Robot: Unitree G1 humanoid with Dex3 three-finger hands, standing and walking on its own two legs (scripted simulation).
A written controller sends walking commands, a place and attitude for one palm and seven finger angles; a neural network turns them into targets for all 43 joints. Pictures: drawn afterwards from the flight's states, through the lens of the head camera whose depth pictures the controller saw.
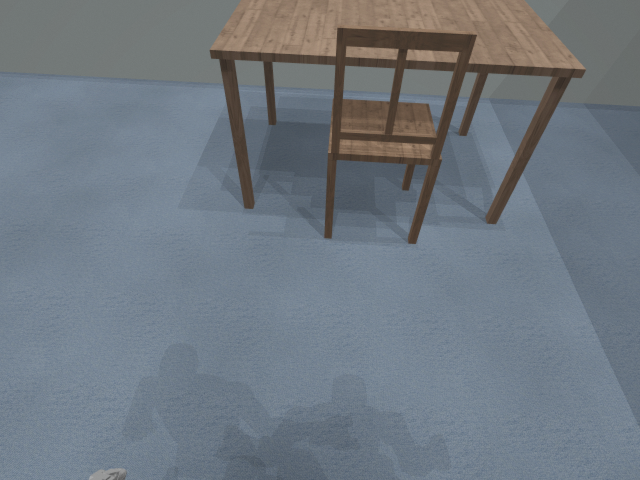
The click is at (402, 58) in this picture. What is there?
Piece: chair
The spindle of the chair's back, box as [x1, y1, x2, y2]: [385, 49, 407, 134]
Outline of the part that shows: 407,49 398,49 385,127 386,134 391,134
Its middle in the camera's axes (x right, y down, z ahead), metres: +0.23 -0.44 +1.19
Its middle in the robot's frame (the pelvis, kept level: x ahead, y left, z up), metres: +1.19 -0.16 -0.10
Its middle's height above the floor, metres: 0.67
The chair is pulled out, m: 0.00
